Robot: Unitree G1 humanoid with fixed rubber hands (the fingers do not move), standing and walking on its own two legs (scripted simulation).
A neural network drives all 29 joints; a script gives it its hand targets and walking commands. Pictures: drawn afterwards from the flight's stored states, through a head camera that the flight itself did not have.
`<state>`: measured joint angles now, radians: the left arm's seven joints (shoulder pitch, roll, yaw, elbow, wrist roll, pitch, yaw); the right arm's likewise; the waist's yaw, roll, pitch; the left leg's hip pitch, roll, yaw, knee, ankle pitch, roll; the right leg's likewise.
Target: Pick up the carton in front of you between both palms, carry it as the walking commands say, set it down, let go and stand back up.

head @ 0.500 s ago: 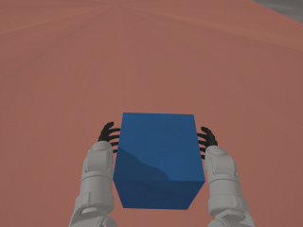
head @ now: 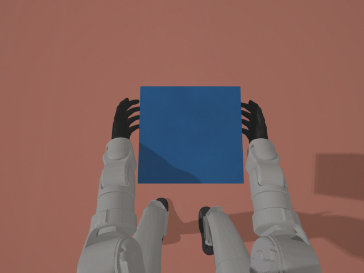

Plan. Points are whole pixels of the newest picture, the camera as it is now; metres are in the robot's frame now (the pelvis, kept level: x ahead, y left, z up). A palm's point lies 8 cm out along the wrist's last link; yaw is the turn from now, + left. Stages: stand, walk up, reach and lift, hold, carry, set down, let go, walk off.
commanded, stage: set down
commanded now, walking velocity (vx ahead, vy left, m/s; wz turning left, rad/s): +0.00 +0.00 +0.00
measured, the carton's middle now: (188, 140) +0.38 +0.01 -0.16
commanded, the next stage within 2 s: none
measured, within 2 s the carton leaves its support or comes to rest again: rests again in 1.84 s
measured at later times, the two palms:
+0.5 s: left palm (137, 133) +0.41 +0.16 -0.22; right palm (240, 130) +0.43 -0.14 -0.22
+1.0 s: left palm (147, 139) +0.43 +0.15 -0.38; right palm (229, 131) +0.47 -0.14 -0.38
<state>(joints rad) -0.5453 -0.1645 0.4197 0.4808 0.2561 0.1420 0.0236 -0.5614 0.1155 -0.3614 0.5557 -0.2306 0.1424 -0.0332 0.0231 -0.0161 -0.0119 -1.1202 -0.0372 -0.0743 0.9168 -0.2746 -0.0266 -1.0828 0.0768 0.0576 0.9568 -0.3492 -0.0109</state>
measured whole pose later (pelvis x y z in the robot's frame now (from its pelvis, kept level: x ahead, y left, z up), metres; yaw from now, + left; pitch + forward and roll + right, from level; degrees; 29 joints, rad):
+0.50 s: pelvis -0.03 +0.00 -0.13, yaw +0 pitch +44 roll +0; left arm -0.80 -0.13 0.50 0.57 0.23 0.22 0.08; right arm -0.87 0.00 -0.38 0.73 -0.21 0.22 -0.03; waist 0.02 0.00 -0.21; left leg -1.81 -0.09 -0.08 1.47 -0.43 -0.05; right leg -1.77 0.11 0.06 1.52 -0.51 0.01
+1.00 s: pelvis -0.05 +0.00 -0.25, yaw +0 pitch +47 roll +1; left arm -1.05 -0.07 0.53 0.63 0.15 0.21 0.15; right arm -1.22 -0.18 -0.28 0.92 -0.13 0.21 -0.04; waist 0.04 0.00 -0.03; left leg -2.20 -0.12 -0.07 1.85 -0.47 -0.08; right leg -2.17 0.15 0.06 1.92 -0.56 0.03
